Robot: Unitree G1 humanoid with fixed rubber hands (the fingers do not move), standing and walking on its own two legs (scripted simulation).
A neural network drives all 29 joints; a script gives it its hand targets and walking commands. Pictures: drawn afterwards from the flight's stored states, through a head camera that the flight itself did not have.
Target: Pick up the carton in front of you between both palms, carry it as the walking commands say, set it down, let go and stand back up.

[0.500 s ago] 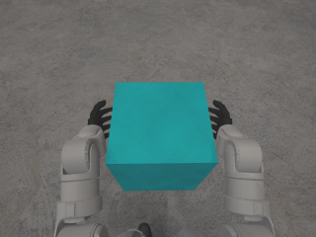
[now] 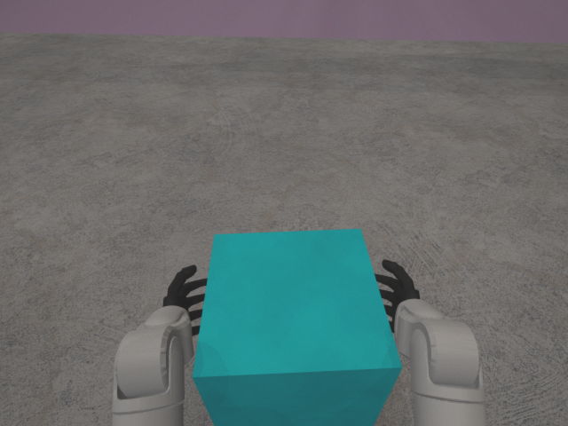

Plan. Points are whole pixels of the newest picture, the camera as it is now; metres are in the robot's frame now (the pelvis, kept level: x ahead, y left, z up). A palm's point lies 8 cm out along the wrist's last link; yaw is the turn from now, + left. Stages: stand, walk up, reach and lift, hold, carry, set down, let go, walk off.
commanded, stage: carry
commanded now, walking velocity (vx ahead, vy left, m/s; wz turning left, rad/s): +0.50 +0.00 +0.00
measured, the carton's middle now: (291, 340) +0.26 +0.00 +0.00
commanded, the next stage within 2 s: none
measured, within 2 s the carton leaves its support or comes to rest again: neither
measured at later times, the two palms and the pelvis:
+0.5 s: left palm (203, 174) +0.57 +0.17 +0.08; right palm (356, 177) +0.55 -0.12 +0.08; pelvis +0.30 +0.04 +0.01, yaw -3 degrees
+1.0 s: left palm (237, 100) +0.87 +0.13 +0.09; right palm (351, 101) +0.88 -0.17 +0.08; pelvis +0.61 -0.02 +0.01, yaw +0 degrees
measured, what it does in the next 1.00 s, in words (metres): walks ahead: left foot, then right foot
